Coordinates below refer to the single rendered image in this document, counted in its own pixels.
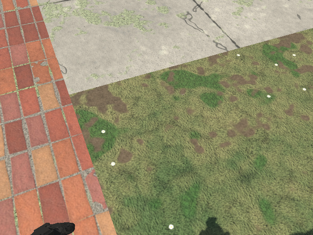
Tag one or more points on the left robot hand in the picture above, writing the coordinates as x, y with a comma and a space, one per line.
62, 228

